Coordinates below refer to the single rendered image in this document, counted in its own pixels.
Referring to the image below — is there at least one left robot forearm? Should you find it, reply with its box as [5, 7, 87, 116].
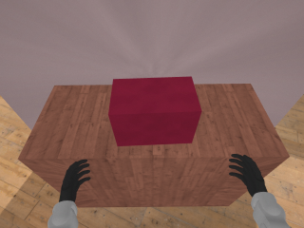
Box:
[47, 200, 79, 228]

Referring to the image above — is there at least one carton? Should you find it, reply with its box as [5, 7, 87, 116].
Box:
[108, 76, 202, 146]

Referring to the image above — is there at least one robot left hand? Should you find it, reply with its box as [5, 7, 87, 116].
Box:
[59, 159, 91, 202]

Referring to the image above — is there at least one pedestal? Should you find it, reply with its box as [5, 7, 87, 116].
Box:
[18, 84, 290, 208]

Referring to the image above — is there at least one robot right hand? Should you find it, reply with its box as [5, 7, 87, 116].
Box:
[229, 154, 268, 197]

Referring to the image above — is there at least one right robot forearm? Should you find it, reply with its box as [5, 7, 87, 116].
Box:
[251, 192, 291, 228]

